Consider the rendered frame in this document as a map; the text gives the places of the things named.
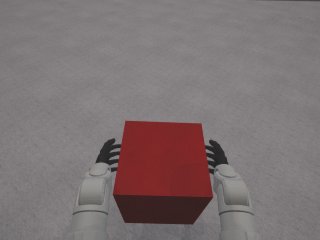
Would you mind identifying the robot right forearm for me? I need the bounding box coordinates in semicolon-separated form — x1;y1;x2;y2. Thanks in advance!
213;164;263;240

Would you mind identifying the right robot hand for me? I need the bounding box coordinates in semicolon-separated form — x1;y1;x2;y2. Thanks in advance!
205;139;228;174

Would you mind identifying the carton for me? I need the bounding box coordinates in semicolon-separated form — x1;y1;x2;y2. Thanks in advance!
113;121;213;225

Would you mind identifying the robot left forearm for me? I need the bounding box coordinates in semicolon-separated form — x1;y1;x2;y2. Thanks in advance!
64;162;112;240

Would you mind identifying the left robot hand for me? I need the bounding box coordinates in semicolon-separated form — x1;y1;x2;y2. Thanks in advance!
95;138;121;172

